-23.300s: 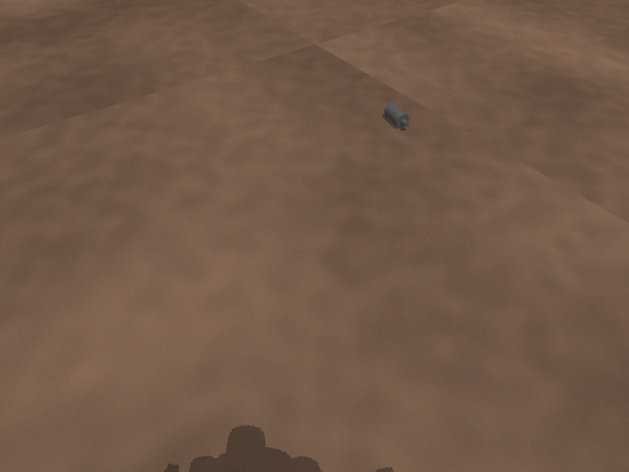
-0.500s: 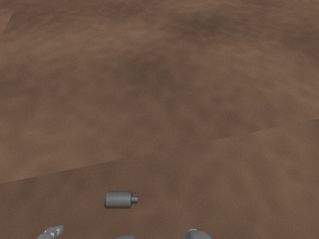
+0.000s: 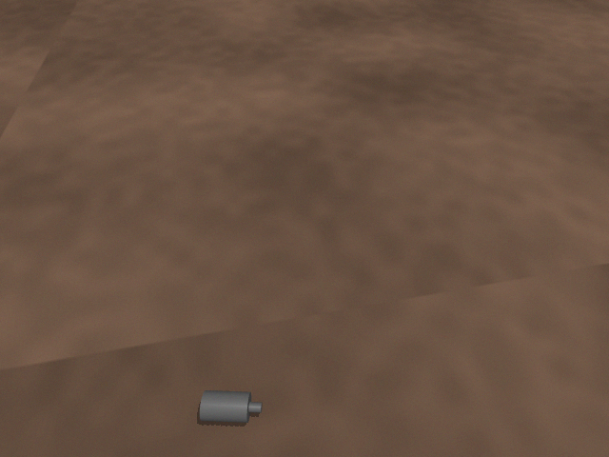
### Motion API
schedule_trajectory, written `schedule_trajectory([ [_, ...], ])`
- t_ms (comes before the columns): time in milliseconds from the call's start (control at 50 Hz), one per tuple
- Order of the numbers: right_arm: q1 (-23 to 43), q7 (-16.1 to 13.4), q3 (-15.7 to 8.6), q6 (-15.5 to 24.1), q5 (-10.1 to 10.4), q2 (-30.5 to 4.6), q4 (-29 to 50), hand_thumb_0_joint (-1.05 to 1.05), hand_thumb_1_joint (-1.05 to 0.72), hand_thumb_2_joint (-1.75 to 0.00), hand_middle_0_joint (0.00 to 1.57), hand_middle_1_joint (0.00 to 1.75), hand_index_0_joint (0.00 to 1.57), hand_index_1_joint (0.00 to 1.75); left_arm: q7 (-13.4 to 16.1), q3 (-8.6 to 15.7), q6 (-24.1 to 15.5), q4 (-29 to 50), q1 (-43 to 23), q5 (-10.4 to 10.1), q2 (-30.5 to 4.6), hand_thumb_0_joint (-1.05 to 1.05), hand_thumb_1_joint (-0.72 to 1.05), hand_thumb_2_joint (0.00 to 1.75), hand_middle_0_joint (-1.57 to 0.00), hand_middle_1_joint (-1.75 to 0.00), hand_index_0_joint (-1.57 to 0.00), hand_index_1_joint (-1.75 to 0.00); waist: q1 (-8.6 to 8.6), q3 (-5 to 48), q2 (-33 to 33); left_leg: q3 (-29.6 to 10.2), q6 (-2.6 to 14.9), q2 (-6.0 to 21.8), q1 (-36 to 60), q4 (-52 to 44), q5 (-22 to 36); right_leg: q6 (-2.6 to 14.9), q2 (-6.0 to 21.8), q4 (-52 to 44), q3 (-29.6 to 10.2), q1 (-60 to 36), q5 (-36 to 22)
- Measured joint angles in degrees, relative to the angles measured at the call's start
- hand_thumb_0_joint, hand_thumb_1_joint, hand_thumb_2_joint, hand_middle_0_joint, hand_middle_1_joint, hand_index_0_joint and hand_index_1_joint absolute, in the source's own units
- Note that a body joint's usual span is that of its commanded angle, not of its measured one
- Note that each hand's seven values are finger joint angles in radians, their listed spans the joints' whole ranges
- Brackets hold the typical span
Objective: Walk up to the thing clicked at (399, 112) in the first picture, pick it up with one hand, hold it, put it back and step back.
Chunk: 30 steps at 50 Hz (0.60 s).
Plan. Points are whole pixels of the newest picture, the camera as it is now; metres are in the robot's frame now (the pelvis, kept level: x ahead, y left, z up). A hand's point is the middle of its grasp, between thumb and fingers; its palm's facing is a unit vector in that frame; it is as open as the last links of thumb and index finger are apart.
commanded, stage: walk up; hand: left
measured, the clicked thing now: (232, 406) +0.40 +0.22 -0.74
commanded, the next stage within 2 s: stand in 0.04 s
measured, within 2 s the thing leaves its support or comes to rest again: neither
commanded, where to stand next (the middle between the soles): +0.01 +0.01 m, yaw -2 degrees
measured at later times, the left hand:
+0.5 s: hand out of the picture +0.09 +0.26 -0.15, palm faces -0.03 -0.94 -0.34, open 7.3 cm
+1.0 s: hand out of the picture +0.10 +0.25 -0.15, palm faces -0.03 -0.94 -0.34, open 7.3 cm
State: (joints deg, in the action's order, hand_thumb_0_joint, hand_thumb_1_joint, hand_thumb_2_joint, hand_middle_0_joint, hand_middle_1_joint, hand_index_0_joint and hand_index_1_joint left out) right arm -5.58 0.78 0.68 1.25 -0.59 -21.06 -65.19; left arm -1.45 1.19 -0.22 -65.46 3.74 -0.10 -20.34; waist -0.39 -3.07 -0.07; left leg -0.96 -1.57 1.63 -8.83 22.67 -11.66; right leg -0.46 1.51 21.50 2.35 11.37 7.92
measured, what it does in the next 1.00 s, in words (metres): stands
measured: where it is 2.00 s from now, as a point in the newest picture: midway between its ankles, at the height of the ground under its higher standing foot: outside the picture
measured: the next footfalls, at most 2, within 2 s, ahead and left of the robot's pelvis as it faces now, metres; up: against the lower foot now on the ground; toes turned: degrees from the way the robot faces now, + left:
right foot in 1.74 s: -0.09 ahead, -0.08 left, +0.00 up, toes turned -1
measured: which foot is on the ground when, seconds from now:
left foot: down 0.00-1.00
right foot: down 0.00-1.00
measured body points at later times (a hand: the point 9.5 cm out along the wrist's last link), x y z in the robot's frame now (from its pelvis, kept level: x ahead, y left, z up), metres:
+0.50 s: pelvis +0.01 +0.00 +0.00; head +0.02 +0.00 +0.45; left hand +0.10 +0.30 -0.13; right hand +0.08 -0.30 -0.13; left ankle +0.01 +0.14 -0.74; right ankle +0.04 -0.12 -0.74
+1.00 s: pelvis +0.02 -0.01 +0.00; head +0.03 -0.01 +0.45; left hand +0.10 +0.30 -0.13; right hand +0.09 -0.31 -0.13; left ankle +0.01 +0.14 -0.74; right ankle +0.04 -0.13 -0.74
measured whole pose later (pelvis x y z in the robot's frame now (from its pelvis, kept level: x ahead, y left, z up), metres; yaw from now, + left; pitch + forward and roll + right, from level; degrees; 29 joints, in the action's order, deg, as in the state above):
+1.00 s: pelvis +0.02 -0.01 +0.00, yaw +0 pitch -2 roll +0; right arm -6.5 1.1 -0.1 0.3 -0.9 -20.1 -65.5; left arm -0.9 0.0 -1.0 -65.5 5.6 0.4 -20.5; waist 0.1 -2.7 0.3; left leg -0.9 -2.1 2.0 -5.8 18.5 -11.0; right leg -0.1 1.1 19.2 2.5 9.2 8.3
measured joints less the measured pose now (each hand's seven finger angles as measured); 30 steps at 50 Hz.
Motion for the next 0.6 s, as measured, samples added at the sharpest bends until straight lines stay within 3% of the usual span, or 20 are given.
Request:
schedule_trajectory([
  [600,-0.4,0.4,-0.9,-0.8,-0.3,1.4,-0.8,0.01,-0.9,-0.9,0.2,0.3,0.21,0.3,0.7,-1.3,-1.1,0.0,1.3,0.5,-0.2,0.0,0.91,0.9,-0.2,-0.3,-0.21,-0.3,0.52,0.7,0.1,0.5,-0.11,-0.2,3.0,-4.0,1.0,-0.13,0.2,-2.0,-0.4,-1.9,0.0],
])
